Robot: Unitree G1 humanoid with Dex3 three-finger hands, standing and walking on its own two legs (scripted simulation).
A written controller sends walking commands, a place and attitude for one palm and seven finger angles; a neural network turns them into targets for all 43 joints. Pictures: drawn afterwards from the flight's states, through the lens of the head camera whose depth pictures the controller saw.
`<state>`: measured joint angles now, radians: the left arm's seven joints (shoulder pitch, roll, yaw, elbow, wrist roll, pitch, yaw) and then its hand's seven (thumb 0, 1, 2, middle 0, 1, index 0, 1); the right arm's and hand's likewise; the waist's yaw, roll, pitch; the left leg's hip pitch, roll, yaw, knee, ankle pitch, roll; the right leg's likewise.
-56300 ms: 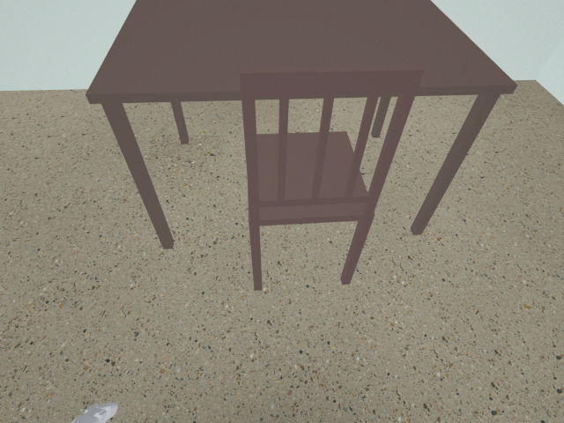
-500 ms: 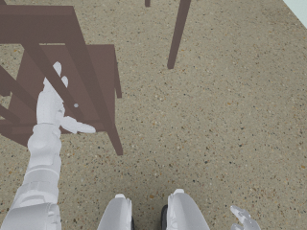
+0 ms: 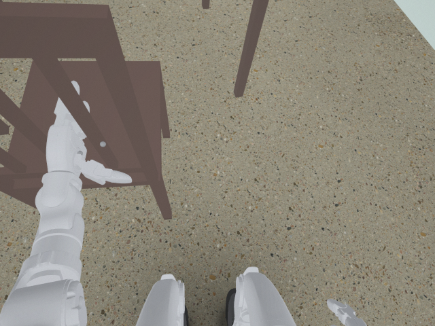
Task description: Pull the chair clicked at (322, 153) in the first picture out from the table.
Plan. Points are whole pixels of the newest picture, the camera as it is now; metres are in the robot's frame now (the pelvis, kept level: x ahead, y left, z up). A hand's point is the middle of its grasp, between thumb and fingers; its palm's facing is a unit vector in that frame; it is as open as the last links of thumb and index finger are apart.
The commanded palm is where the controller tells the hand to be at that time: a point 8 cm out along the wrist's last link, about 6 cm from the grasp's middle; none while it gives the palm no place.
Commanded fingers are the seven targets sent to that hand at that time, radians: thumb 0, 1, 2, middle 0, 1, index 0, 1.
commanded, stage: hook a spindle and tug to test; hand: left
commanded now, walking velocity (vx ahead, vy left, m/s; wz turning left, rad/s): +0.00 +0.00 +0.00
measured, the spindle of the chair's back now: (28, 128) +0.45 +0.32 +0.03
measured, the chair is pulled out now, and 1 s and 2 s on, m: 0.30 0.30 0.35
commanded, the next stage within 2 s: step backward, pulling the chair out in 1.56 s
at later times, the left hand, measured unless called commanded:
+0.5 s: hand (107, 148) +0.42 +0.19 +0.01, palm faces +0.07 -1.00 -0.03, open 14.4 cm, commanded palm +0.40 +0.24 +0.02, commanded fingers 0.00 -0.05 0.49 -0.46 -1.34 -0.46 -1.34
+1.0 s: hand (104, 146) +0.42 +0.20 +0.01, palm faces +0.08 -1.00 -0.03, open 5.1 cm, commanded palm +0.39 +0.23 +0.02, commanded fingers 0.00 0.90 0.90 -0.50 -1.45 -0.50 -1.45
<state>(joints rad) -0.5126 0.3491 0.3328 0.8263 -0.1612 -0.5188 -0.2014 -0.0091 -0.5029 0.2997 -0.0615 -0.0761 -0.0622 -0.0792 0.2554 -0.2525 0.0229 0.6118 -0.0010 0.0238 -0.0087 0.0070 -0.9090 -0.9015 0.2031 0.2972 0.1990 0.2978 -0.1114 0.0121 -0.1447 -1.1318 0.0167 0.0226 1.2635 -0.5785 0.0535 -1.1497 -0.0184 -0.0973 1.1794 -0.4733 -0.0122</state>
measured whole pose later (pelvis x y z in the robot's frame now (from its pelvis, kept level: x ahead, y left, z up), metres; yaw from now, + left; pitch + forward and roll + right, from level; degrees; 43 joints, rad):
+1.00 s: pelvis +0.00 +0.00 +0.00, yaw +0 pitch +25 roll -3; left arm -0.47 0.32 0.29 0.78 -0.17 -0.51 -0.16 0.01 0.74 0.83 -0.48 -1.44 -0.46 -1.44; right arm 0.25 -0.25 0.01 0.61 0.00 0.03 0.00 0.01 -0.91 -0.90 0.20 0.30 0.20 0.30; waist -0.09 0.01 -0.15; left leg -1.11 0.01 0.02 1.25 -0.58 0.05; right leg -1.13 -0.02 -0.10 1.17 -0.48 -0.02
